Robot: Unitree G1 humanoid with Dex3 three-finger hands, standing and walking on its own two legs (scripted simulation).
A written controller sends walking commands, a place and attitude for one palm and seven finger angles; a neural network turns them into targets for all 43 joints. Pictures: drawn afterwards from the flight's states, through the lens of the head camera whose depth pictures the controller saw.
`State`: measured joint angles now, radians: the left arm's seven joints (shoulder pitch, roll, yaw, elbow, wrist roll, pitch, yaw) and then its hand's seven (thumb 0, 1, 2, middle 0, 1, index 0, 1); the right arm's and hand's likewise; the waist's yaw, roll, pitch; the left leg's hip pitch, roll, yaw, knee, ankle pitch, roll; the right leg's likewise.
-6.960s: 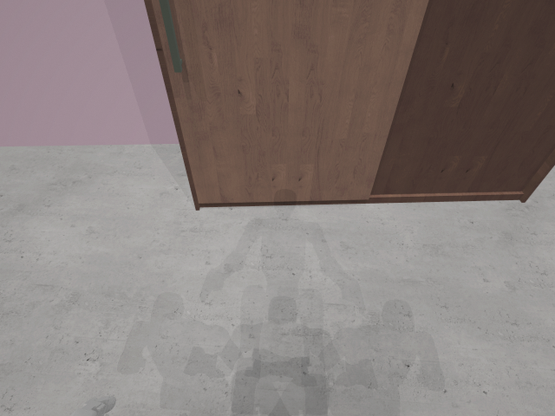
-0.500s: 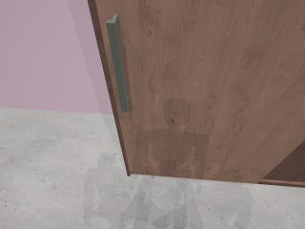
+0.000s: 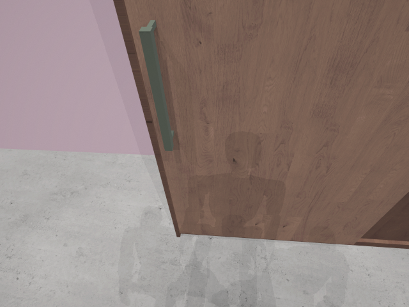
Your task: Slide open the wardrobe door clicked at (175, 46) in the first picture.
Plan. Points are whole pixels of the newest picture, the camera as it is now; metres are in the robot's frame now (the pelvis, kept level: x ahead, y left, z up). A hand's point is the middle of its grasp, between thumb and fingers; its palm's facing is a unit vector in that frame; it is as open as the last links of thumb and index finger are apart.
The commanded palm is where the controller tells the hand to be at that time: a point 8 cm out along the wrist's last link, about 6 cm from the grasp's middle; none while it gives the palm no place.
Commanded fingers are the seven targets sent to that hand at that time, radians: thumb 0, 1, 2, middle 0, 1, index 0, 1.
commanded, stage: look again from close up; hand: left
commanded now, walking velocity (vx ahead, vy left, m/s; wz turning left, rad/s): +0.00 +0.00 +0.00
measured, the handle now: (161, 95) +0.55 +0.14 +0.13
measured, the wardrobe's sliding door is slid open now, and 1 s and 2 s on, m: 0.00 0.00 0.00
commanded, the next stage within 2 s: shuffle to correct the standing spot in 0.82 s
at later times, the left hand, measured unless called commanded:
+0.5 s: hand out of the picture +0.01 +0.15 -0.17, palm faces +0.03 -0.98 -0.19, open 7.3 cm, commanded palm none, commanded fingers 0.00 0.90 0.90 -0.20 -0.30 -0.20 -0.30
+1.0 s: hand out of the picture +0.01 +0.15 -0.17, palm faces +0.04 -0.98 -0.20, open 7.3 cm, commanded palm none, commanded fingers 0.00 0.90 0.90 -0.20 -0.30 -0.20 -0.30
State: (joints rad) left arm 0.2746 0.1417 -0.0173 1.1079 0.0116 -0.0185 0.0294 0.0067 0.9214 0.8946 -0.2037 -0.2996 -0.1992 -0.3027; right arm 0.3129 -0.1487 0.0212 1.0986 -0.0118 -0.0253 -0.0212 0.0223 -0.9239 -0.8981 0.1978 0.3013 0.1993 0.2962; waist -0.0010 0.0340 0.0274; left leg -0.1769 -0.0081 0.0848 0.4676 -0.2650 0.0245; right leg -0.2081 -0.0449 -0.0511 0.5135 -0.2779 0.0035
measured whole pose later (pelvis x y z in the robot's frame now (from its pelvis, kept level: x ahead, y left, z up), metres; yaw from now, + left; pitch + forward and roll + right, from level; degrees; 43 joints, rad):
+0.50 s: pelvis +0.00 -0.02 +0.00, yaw +1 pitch -2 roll +1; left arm 0.27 0.16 -0.01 1.12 0.01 -0.02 0.02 0.00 0.91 0.89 -0.20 -0.30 -0.20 -0.30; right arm 0.25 -0.16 0.01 1.12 -0.01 -0.02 -0.03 0.01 -0.92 -0.90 0.20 0.30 0.20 0.30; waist 0.01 0.00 0.05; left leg -0.16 0.02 0.06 0.44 -0.25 -0.01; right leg -0.18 -0.01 -0.08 0.47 -0.27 -0.03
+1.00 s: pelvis +0.01 -0.03 +0.00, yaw +1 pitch -1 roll +1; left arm 0.26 0.17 0.00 1.10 0.02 -0.02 0.02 0.00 0.91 0.89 -0.20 -0.30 -0.20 -0.30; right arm 0.26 -0.16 0.01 1.13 -0.01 -0.02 -0.02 0.01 -0.91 -0.90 0.20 0.30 0.20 0.30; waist 0.01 0.00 0.05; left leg -0.16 0.03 0.05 0.43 -0.25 -0.02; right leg -0.18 0.00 -0.09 0.47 -0.27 -0.04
